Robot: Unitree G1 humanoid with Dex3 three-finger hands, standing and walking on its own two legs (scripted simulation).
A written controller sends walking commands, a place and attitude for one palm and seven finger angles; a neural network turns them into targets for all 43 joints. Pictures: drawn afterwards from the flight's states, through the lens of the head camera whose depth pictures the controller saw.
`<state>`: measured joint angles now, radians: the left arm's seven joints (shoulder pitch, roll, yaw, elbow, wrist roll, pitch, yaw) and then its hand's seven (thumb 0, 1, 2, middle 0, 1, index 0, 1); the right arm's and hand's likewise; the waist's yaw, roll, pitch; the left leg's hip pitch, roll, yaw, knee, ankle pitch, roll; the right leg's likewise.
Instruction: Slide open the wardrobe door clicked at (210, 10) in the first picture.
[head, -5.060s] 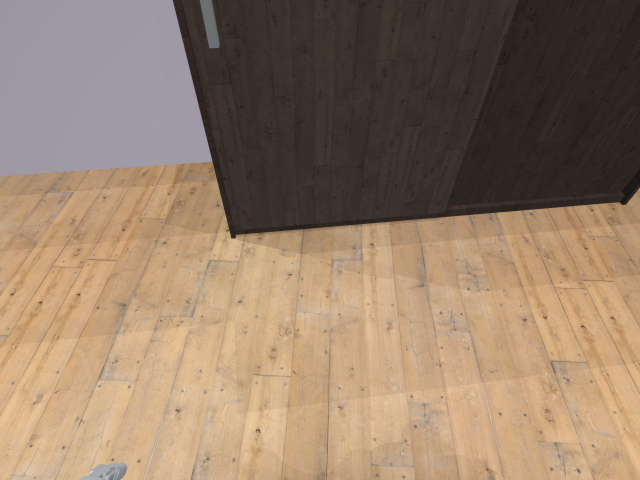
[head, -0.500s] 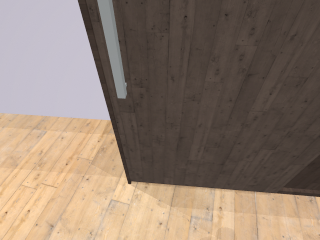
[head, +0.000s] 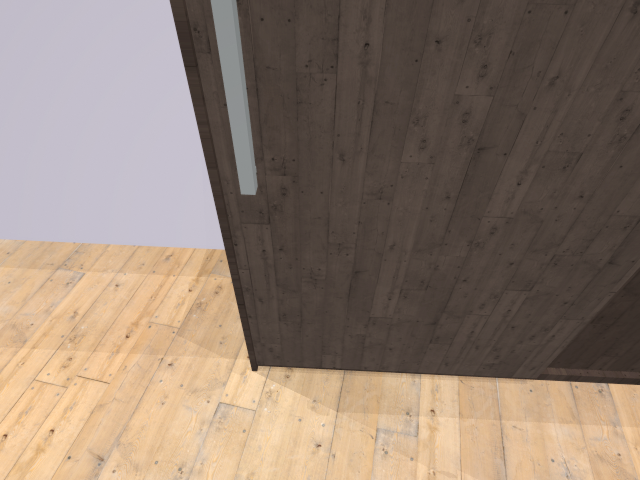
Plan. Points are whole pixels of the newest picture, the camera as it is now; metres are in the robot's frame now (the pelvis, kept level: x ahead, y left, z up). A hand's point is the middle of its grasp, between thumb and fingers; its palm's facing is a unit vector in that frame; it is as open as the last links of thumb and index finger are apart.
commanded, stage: come to a stop and stand still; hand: left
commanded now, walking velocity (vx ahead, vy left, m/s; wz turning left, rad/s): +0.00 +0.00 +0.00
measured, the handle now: (240, 95) +0.60 +0.16 +0.21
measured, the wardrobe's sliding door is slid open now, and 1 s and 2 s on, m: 0.00 0.00 0.00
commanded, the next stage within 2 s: look again from close up in 0.50 s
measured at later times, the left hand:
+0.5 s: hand out of the picture +0.06 +0.20 -0.15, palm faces -0.02 -0.95 -0.31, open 7.4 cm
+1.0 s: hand out of the picture +0.07 +0.21 -0.15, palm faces -0.01 -0.95 -0.32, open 7.4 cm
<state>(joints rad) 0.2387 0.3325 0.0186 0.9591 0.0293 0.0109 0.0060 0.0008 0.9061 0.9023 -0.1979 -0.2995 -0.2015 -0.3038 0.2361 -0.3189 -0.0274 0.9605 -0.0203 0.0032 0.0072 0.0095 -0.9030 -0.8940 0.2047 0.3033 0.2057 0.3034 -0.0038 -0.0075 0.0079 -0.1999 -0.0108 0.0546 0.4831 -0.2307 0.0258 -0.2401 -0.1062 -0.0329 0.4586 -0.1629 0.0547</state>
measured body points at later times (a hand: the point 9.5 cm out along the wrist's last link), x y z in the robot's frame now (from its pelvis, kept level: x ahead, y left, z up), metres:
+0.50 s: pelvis +0.00 -0.03 +0.00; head +0.00 -0.03 +0.45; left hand +0.06 +0.25 -0.13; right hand +0.05 -0.31 -0.14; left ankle +0.02 +0.10 -0.74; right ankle +0.05 -0.17 -0.74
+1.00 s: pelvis +0.02 -0.03 +0.01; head +0.02 -0.02 +0.46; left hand +0.08 +0.26 -0.13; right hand +0.08 -0.31 -0.13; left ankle +0.02 +0.10 -0.74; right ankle +0.05 -0.17 -0.74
